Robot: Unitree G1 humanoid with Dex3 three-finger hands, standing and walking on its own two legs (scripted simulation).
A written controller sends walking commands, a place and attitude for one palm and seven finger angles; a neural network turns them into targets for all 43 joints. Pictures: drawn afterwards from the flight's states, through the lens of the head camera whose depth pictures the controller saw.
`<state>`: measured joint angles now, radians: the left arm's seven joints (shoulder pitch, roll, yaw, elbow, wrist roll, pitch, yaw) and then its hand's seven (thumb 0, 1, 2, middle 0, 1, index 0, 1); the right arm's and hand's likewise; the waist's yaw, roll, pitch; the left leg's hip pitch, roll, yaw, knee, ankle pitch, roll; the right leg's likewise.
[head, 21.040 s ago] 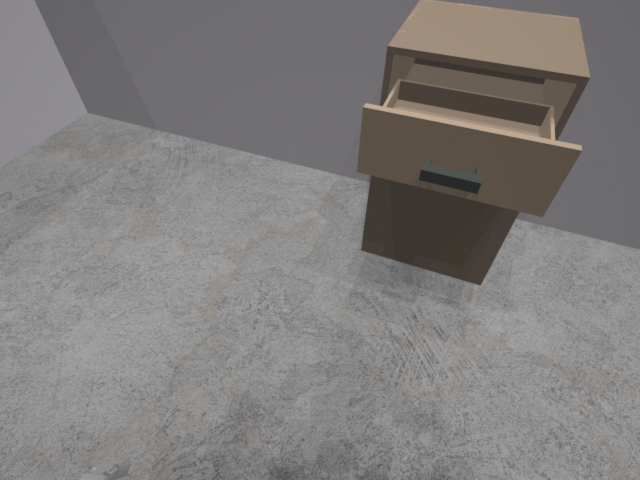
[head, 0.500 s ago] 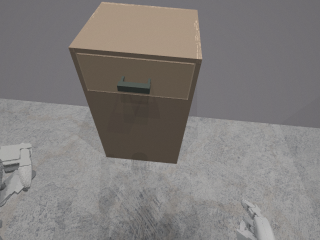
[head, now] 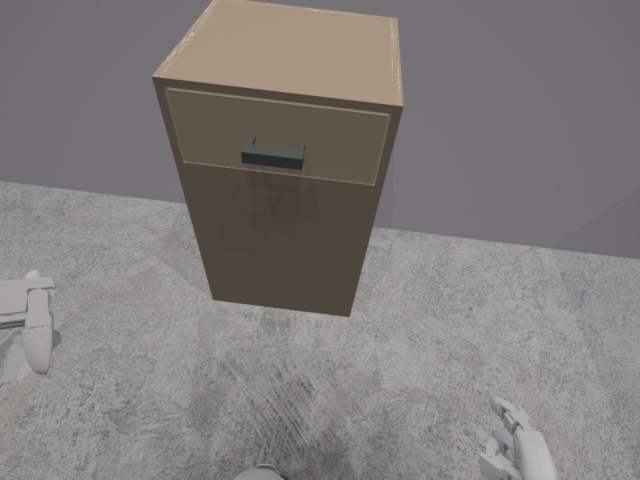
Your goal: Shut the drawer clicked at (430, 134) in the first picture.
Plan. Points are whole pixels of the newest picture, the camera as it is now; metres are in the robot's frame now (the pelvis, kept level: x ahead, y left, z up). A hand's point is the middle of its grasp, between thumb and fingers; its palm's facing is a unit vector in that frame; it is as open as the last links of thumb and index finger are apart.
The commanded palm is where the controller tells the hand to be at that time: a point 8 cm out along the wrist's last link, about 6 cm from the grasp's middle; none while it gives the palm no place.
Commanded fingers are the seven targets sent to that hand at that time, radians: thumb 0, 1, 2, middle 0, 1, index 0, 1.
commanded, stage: step back with the hand held close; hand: left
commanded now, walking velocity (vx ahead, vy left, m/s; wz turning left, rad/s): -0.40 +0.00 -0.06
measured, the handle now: (275, 149) +0.74 +0.11 -0.03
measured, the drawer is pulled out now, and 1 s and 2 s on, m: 0.00 0.00 0.00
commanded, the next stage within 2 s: stop stepping back and stand still in 0.26 s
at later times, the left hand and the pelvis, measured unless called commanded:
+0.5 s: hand out of the picture +0.10 +0.22 +0.19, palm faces +0.28 -0.88 -0.40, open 3.3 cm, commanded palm +0.05 +0.27 +0.19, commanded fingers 0.00 0.90 0.90 -1.40 -1.60 -1.40 -1.60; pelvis -0.11 +0.01 -0.01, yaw -6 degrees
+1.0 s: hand out of the picture +0.03 +0.24 +0.19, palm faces +0.21 -0.89 -0.41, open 3.3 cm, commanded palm -0.03 +0.30 +0.19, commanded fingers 0.00 0.90 0.90 -1.40 -1.60 -1.40 -1.60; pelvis -0.19 +0.04 +0.01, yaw -8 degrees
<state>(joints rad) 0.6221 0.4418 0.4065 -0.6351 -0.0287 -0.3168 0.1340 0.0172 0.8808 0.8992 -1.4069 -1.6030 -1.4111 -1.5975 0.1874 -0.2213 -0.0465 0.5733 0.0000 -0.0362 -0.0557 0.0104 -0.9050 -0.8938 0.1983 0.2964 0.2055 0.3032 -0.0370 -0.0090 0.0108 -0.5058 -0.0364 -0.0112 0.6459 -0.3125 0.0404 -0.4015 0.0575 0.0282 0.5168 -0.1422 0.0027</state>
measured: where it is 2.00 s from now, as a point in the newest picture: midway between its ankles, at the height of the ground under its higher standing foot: outside the picture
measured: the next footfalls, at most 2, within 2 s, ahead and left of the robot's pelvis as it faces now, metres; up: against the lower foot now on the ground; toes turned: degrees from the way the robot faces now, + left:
right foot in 0.34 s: -0.17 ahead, -0.12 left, +0.00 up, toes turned -3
left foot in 0.80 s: -0.07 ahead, +0.14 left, +0.00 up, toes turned -5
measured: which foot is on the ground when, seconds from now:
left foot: down 0.00-0.60, up 0.62-0.78, down 0.80-1.00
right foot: down 0.00-0.04, up 0.06-0.32, down 0.34-0.80, up 0.82-1.00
